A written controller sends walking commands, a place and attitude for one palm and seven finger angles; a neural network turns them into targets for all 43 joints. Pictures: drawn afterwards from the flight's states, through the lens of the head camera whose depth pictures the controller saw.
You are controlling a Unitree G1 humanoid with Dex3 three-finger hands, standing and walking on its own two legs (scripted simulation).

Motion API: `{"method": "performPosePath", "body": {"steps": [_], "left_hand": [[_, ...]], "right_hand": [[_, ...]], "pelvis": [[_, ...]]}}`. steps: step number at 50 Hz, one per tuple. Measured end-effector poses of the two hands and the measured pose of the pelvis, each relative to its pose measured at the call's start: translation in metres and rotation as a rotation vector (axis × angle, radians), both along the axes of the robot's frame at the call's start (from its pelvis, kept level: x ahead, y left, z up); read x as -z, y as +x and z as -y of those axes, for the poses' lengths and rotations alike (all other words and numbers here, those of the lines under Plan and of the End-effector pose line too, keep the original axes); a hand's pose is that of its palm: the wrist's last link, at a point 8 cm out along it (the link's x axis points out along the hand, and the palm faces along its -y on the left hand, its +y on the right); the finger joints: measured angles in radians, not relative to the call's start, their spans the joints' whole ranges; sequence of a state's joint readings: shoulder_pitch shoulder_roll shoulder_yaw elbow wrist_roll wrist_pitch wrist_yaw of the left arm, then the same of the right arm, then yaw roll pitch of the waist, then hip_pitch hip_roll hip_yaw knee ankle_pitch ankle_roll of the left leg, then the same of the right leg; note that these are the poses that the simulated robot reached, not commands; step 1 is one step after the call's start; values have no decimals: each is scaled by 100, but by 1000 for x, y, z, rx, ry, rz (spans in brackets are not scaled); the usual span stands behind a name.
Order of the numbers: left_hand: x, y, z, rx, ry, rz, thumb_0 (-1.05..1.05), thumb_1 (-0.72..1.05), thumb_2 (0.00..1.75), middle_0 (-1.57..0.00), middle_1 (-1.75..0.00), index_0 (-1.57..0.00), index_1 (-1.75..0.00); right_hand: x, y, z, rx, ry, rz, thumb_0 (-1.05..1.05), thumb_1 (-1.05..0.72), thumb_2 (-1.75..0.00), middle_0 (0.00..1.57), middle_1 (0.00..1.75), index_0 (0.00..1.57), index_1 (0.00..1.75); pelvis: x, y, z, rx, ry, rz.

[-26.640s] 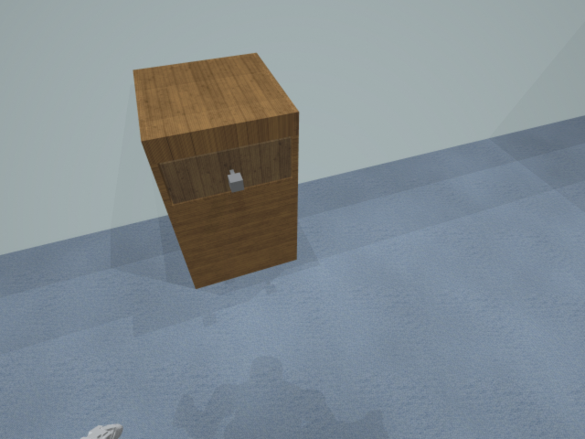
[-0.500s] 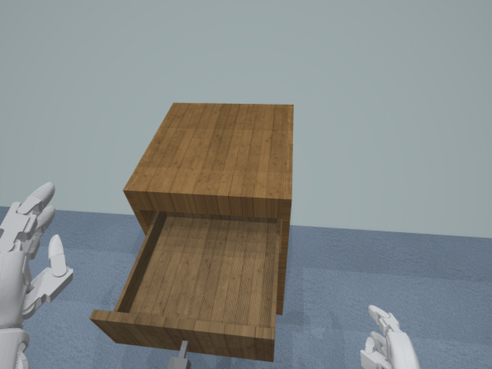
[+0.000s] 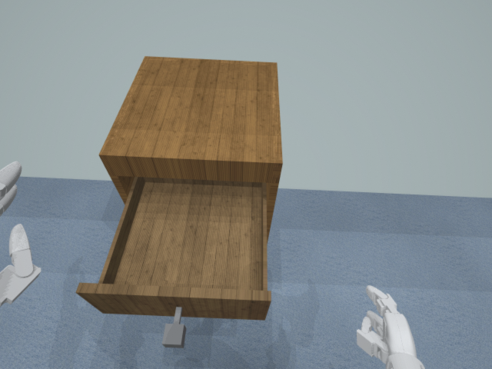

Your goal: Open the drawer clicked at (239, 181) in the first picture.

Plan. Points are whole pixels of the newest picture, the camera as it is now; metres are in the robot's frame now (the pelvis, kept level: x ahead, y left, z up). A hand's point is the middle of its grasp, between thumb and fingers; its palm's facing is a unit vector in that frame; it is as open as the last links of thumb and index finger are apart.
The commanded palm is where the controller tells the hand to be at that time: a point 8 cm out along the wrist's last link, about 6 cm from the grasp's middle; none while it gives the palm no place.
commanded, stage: step back with the hand held close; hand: left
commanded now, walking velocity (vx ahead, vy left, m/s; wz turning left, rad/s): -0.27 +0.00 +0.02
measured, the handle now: (176, 326) +0.23 +0.16 -0.22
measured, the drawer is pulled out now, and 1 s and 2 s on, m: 0.30 0.30 0.30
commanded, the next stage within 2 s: stop stepping back and stand still in 0.78 s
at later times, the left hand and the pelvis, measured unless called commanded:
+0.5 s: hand (15, 332) +0.14 +0.22 +0.17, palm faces +0.34 -0.79 -0.51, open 7.4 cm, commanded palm +0.07 +0.26 +0.18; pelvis -0.07 -0.01 -0.01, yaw -2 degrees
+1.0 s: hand out of the picture +0.02 +0.19 +0.16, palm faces +0.28 -0.82 -0.49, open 7.4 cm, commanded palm -0.04 +0.24 +0.18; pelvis -0.18 -0.04 +0.00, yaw -2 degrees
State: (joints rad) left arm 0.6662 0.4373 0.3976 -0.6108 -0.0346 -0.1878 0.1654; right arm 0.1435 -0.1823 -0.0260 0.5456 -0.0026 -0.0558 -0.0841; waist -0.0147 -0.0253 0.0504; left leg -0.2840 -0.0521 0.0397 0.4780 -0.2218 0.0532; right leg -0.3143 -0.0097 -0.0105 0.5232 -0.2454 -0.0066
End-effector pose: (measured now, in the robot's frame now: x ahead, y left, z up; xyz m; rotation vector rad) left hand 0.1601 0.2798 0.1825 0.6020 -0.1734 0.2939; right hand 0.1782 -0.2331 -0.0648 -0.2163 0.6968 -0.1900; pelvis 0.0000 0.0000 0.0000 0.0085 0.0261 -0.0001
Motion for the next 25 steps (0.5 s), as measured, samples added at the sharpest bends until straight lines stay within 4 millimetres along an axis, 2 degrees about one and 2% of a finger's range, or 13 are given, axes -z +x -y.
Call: {"method": "performPosePath", "body": {"steps": [5,10,14,20,25], "left_hand": [[8,-26,3,-57,-34,-3,2,89,90,-21,-30,-21,-30],[10,-45,13,-62,-88,39,2,89,90,-21,-30,-21,-30],[10,-50,11,-37,-118,84,2,89,90,-21,-30,-21,-30],[4,-53,3,3,-37,104,2,89,90,-21,-30,-21,-30],[-8,-61,17,55,19,113,2,89,90,-21,-30,-21,-30]], "right_hand": [[7,-8,-11,-56,15,27,1,-90,-89,20,30,20,30],[15,-27,-8,-78,23,-9,1,-90,-89,20,30,21,30],[15,-49,0,-62,-9,-56,1,-90,-89,20,31,21,30],[9,-73,6,-18,-25,-41,2,-90,-89,20,30,21,30],[12,-85,7,-19,14,-12,2,-90,-89,20,30,21,30]], "pelvis": [[5,-14,4,-7,-2,8],[7,-28,8,-15,-19,10],[7,-37,6,-21,-20,13],[7,-53,4,-13,-7,7],[8,-68,13,26,-7,-23]]}}
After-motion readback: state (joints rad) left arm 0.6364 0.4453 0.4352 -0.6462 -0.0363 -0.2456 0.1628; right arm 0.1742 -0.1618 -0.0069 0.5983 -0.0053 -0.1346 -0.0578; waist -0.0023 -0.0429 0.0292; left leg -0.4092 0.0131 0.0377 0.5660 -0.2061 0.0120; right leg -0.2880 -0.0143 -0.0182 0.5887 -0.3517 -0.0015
